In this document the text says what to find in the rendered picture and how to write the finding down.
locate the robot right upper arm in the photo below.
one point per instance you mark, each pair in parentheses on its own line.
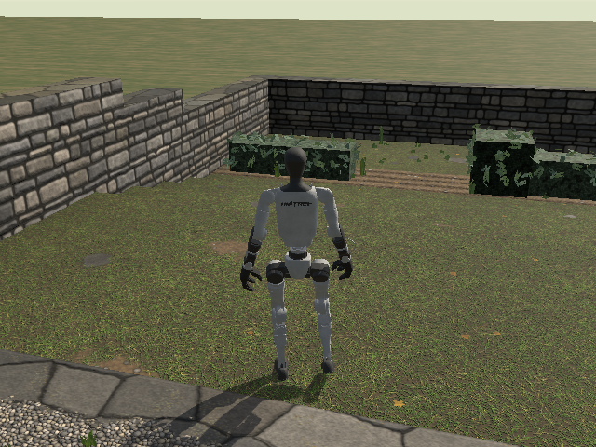
(325,196)

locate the right robot hand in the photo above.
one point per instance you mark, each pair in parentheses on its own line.
(347,266)

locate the robot left upper arm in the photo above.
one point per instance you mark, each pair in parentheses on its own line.
(267,197)

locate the robot left forearm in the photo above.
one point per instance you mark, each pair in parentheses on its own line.
(252,252)

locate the robot right forearm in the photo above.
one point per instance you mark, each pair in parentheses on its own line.
(341,246)

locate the left robot shin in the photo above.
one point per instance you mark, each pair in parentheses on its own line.
(279,334)

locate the robot left thigh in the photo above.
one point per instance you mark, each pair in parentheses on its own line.
(275,273)

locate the left robot hand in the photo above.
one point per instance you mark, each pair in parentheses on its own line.
(245,278)

